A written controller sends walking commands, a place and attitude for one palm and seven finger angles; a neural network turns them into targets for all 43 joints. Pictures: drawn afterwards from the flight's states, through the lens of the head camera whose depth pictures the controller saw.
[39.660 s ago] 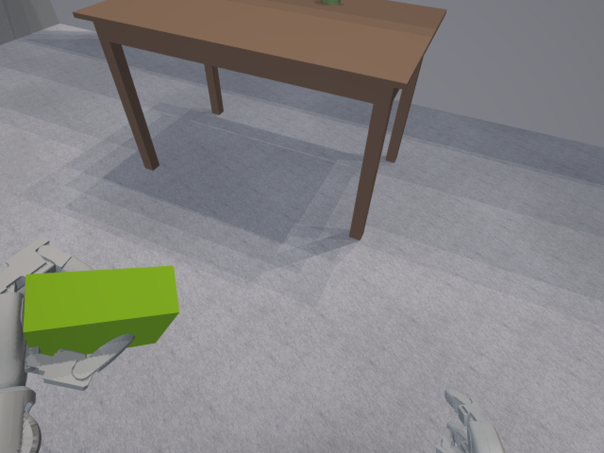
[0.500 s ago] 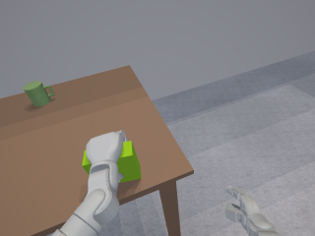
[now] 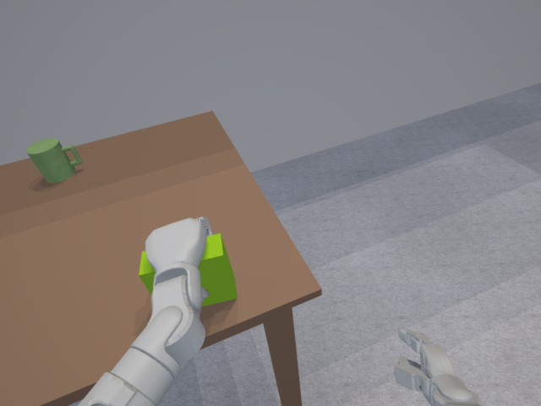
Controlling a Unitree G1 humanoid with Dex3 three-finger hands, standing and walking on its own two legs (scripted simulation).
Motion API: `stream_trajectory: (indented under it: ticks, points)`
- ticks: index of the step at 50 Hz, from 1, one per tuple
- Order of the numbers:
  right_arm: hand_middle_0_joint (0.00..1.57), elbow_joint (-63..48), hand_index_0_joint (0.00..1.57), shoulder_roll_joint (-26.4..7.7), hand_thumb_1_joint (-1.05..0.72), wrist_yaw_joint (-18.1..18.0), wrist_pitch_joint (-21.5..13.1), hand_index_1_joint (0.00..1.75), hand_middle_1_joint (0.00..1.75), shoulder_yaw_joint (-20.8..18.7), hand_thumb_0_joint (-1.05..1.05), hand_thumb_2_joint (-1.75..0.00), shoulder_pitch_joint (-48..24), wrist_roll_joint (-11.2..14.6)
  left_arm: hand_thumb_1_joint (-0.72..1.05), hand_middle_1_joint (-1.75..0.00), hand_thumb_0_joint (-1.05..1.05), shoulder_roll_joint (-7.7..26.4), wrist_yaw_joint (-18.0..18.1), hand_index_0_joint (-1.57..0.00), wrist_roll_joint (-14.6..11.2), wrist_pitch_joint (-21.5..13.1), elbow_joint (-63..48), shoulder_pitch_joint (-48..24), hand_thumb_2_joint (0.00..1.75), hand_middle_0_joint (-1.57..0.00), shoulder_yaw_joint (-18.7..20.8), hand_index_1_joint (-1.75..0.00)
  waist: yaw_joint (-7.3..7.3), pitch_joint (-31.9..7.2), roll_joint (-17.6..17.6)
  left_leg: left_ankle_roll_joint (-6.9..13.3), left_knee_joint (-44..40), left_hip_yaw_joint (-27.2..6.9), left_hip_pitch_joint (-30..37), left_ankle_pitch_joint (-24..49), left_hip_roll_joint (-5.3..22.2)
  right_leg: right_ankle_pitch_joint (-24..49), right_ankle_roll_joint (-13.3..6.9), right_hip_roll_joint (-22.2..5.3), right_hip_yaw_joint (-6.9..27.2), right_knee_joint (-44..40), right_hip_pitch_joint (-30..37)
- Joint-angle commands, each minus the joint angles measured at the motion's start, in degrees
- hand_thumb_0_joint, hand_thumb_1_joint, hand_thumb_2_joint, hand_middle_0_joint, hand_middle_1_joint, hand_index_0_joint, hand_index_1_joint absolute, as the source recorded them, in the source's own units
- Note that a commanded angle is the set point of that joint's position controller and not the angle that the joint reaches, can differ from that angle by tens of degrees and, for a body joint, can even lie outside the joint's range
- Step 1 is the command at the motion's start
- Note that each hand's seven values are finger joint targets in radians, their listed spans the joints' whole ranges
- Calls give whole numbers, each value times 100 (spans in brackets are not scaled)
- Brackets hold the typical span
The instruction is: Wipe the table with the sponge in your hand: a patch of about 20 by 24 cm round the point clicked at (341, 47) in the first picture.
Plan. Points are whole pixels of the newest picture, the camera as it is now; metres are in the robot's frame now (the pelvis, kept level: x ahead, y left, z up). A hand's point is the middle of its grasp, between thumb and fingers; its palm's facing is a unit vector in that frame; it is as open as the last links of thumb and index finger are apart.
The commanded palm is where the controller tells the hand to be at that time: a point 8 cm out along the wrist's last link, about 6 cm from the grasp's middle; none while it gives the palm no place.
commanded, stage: wipe forward along the third lane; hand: left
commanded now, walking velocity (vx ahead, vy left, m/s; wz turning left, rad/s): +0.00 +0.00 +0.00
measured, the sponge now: (195, 283) +0.30 +0.18 +0.03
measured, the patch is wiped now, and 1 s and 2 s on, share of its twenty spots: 0.75 0.85 0.95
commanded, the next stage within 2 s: wipe back along the third lane in 1.38 s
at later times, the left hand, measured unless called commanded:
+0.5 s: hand (195, 241) +0.35 +0.18 +0.07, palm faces -0.02 -0.09 -1.00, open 9.5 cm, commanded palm +0.33 +0.20 +0.11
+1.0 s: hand (192, 220) +0.40 +0.20 +0.08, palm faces -0.06 -0.07 -1.00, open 9.5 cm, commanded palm +0.38 +0.22 +0.11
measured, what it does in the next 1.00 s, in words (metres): stands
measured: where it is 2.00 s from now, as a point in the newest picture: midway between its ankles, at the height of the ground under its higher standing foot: outside the picture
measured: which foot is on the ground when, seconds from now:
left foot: down 0.00-1.00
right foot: down 0.00-1.00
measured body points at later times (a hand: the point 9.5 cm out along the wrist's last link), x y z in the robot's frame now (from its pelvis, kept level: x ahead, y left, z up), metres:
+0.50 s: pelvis -0.01 -0.01 +0.00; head -0.03 -0.06 +0.45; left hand +0.35 +0.18 +0.13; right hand +0.18 -0.25 -0.11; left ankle +0.01 +0.12 -0.74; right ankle +0.01 -0.06 -0.74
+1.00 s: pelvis +0.00 -0.02 +0.00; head +0.00 -0.06 +0.45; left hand +0.40 +0.20 +0.13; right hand +0.16 -0.26 -0.13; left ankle +0.01 +0.12 -0.74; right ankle +0.01 -0.06 -0.74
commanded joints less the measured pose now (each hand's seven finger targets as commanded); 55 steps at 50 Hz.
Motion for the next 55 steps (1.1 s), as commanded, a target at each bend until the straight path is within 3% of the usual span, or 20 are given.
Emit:
stream_trajectory:
  ticks: [1,5,7,11,12,14,17,19,22,24,27,29,32,39,42,43,47,49,52,55]
  points:
    - [20,-981,20,-458,-90,-30,-298,30,30,-154,0,-90,-1339,4,10,-160,0,301,150,-120,147,-87,49,-1589,130,-120,303,-160,-177,-566,-1213,216,-240,85,-387,237,-86,447,144,-307,747,-668,385]
    - [20,-969,20,-472,-90,-86,-277,30,30,-126,0,-90,-1290,22,10,-160,0,352,149,-120,166,-11,527,-1873,130,-120,341,-160,-228,-439,-1262,192,-268,98,-542,34,-72,129,166,-327,764,-733,259]
    - [20,-938,20,-517,-90,-133,-274,30,30,-137,0,-90,-1264,-7,10,-160,0,716,169,-120,187,16,816,-1975,130,-120,681,-160,-172,-437,-1239,188,-282,70,-646,-64,-94,-63,152,-317,902,-806,279]
    - [20,-905,20,-510,-90,-240,-285,30,30,-104,0,-90,-1138,16,10,-160,0,639,154,-120,169,-50,1294,-2413,130,-120,590,-160,-269,-396,-1314,182,-257,118,-733,-174,-83,-388,200,-366,866,-868,128]
    - [20,-876,20,-556,-90,-263,-276,30,30,-125,0,-90,-1103,-12,10,-160,0,954,168,-120,189,-80,1403,-2469,130,-120,872,-160,-229,-433,-1214,175,-264,82,-786,-193,-92,-467,171,-357,1007,-905,166]
    - [20,-914,20,-513,-90,-286,-296,30,30,-111,0,-90,-1016,1,10,-160,0,653,142,-120,165,-162,1473,-2705,130,-120,609,-160,-307,-500,-1228,185,-242,121,-775,-179,-86,-384,202,-389,860,-857,149]
    - [20,-888,20,-580,-90,-323,-292,30,30,-131,0,-90,-924,-40,10,-160,0,1223,168,-120,153,-281,1717,-2572,130,-120,1152,-160,-192,-676,-1194,166,-228,69,-930,-128,-86,-272,175,-398,1075,-865,350]
    - [20,-918,20,-540,-90,-350,-300,30,30,-125,0,-90,-863,-13,10,-160,0,954,156,-120,122,-355,1786,-2724,130,-120,897,-160,-299,-567,-1353,178,-225,133,-947,-172,-72,-363,238,-430,999,-918,276]
    - [20,-897,20,-607,-90,-372,-310,30,30,-152,0,-90,-788,-41,10,-160,0,1363,181,-120,187,-440,1941,-2772,130,-120,1243,-160,-214,-661,-1096,163,-238,85,-1009,-161,-80,-380,184,-423,1127,-919,299]
    - [20,-917,20,-561,-90,-374,-329,30,30,-146,0,-90,-701,-10,10,-160,0,1016,180,-120,179,-502,2012,-2935,130,-120,929,-160,-318,-610,-1196,183,-234,135,-994,-182,-71,-366,227,-424,974,-909,223]
    - [20,-848,20,-645,-90,-410,-350,30,30,-174,0,-90,-631,-40,10,-160,0,1568,232,-120,163,-587,2215,-2942,130,-120,1384,-160,-237,-733,-1254,173,-203,101,-1145,-172,-79,-352,216,-443,1214,-946,371]
    - [20,-835,20,-596,-90,-403,-369,30,30,-172,0,-90,-540,-17,10,-160,0,1202,232,-120,146,-647,2307,-3043,130,-120,1084,-160,-343,-666,-1262,195,-191,151,-1121,-151,-68,-208,253,-450,1057,-918,297]
    - [20,-772,20,-671,-90,-426,-376,30,30,-185,0,-90,-487,-31,10,-160,0,1645,246,-120,180,-695,2459,-3227,130,-120,1403,-160,-291,-790,-1230,186,-200,105,-1178,-137,-71,-149,228,-444,1181,-911,357]
    - [20,-727,20,-640,-90,-419,-418,30,30,-183,0,-90,-238,-19,10,-160,0,1531,234,-120,195,-898,2865,-3531,130,-120,1266,-160,-401,-858,-1217,223,-167,158,-1237,-29,-57,344,287,-463,986,-809,405]
    - [20,-693,20,-699,-90,-438,-389,30,30,-188,0,-90,-212,-32,10,-160,0,2009,237,-120,206,-968,3004,-3612,130,-120,1635,-160,-330,-1044,-1162,216,-163,121,-1320,13,-72,480,270,-467,1155,-811,554]
    - [20,-694,20,-648,-90,-432,-396,30,30,-172,0,-90,-141,-19,10,-160,0,1692,233,-120,197,-1017,3023,-3797,130,-120,1333,-160,-451,-1002,-1147,234,-154,165,-1296,29,-52,595,307,-497,1003,-772,530]
    - [20,-680,20,-703,-90,-424,-394,30,30,-194,0,-90,-65,-35,10,-160,0,2065,256,-120,241,-1139,3202,-3840,130,-120,1666,-160,-365,-1144,-1068,228,-161,129,-1333,79,-60,752,277,-463,1052,-743,567]
    - [20,-658,20,-680,-90,-416,-396,30,30,-185,0,-90,37,-26,10,-160,0,1890,267,-120,260,-1213,3347,-4026,130,-120,1477,-160,-501,-1028,-1184,249,-123,169,-1355,96,-41,884,326,-480,945,-710,502]
    - [20,-663,20,-717,-90,-388,-381,30,30,-216,0,-90,65,-45,10,-160,0,2093,291,-120,266,-1262,3375,-3840,130,-120,1722,-160,-356,-1379,-1092,245,-116,151,-1323,327,-59,1390,284,-461,989,-621,731]
    - [20,-639,20,-709,-90,-378,-376,30,30,-206,0,-90,148,-31,10,-160,0,2018,314,-120,274,-1298,3491,-4035,130,-120,1599,-160,-511,-1190,-1256,265,-92,200,-1366,286,-42,1487,357,-482,896,-636,651]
